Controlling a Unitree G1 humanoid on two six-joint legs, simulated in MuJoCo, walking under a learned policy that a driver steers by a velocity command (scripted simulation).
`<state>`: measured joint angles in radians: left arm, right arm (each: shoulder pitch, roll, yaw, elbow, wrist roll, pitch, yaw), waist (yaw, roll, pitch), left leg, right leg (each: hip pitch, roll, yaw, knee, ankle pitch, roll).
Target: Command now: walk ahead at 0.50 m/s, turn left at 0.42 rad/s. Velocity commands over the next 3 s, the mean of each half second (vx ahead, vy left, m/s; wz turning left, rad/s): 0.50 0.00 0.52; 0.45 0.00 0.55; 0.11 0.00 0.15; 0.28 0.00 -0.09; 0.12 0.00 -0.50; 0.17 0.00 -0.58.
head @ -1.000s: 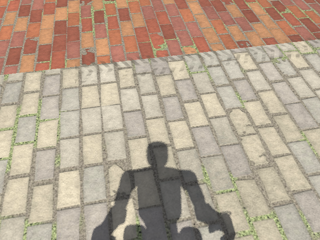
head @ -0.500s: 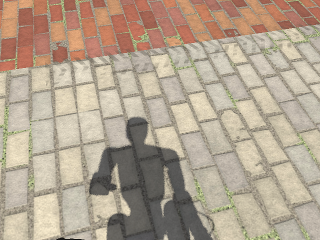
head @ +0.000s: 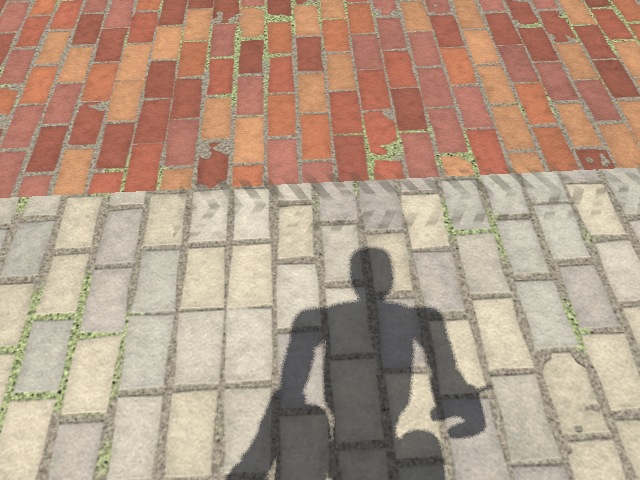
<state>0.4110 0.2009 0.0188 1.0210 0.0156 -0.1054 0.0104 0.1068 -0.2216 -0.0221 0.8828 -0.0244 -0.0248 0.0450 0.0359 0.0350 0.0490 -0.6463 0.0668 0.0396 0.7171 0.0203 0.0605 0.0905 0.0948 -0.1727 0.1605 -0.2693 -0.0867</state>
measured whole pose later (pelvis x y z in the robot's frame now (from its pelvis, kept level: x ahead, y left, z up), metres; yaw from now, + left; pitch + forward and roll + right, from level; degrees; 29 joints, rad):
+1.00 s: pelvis +0.53 +0.08 +0.01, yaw +33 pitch +1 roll -1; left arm 0.36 0.25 0.04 0.86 0.02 -0.08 0.00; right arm 0.11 -0.28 -0.05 0.74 -0.03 0.00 0.06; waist 0.05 0.04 0.06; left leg -0.62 0.03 -0.01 0.82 -0.13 0.03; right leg -0.07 -0.01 -0.17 0.30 -0.24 -0.02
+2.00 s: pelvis +0.68 +0.22 +0.01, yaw +31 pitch +1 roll +0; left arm 0.17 0.23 0.06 0.93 0.03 -0.02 -0.04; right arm 0.46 -0.18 -0.03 1.04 -0.02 -0.10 -0.03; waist -0.03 -0.04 0.01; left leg 0.00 -0.04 0.11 0.21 -0.23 0.06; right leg -0.58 -0.03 0.00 0.96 -0.18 -0.05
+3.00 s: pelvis +0.87 +0.31 +0.01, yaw -3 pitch +1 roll -1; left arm 0.22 0.32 0.10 0.80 0.04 0.03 -0.06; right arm 0.33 -0.26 -0.05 0.82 -0.03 -0.05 -0.02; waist -0.02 -0.06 -0.02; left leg -0.05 -0.01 0.05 0.27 -0.24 0.04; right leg -0.62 0.04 0.09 1.09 -0.22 0.01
